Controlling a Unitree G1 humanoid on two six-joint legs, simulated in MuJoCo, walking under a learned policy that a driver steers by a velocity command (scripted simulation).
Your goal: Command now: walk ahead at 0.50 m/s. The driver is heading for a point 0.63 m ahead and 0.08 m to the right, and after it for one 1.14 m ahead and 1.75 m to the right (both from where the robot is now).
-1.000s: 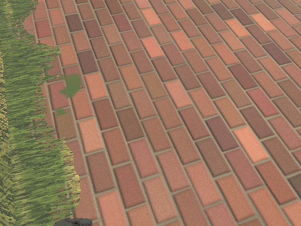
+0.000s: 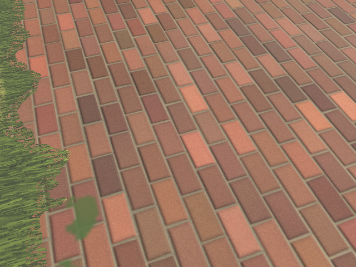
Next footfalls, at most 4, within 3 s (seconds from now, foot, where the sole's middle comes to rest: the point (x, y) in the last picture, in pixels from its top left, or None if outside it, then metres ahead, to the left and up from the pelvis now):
0.16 right None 0.26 -0.11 -0.78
0.74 left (157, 249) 0.56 0.07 -0.78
1.30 right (205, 189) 0.81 -0.14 -0.78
1.94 left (185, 144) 1.06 -0.07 -0.78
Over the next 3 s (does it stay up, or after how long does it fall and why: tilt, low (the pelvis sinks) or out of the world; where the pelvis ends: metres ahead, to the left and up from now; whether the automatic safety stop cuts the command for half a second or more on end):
stays up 1.22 -0.54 -0.02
